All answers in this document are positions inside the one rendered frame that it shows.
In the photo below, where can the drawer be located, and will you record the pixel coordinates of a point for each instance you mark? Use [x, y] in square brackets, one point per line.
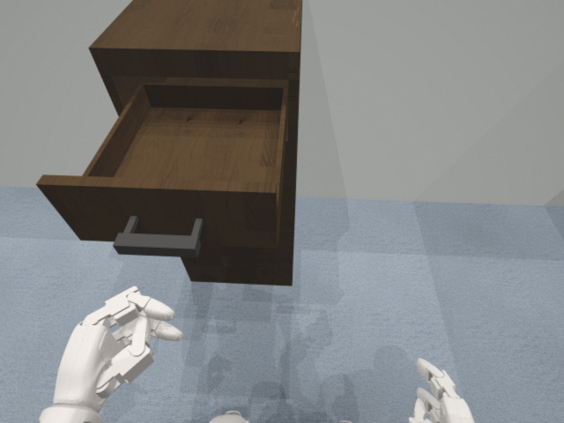
[180, 152]

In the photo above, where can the robot left hand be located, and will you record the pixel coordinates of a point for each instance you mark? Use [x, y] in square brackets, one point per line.
[83, 377]

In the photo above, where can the robot left forearm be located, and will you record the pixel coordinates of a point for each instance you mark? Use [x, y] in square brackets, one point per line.
[69, 413]

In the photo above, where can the handle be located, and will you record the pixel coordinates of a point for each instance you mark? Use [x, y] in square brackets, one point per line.
[128, 243]

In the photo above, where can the robot right hand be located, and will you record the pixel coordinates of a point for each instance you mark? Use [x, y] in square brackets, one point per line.
[451, 409]

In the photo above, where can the cabinet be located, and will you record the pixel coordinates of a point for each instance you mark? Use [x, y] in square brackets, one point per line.
[226, 42]

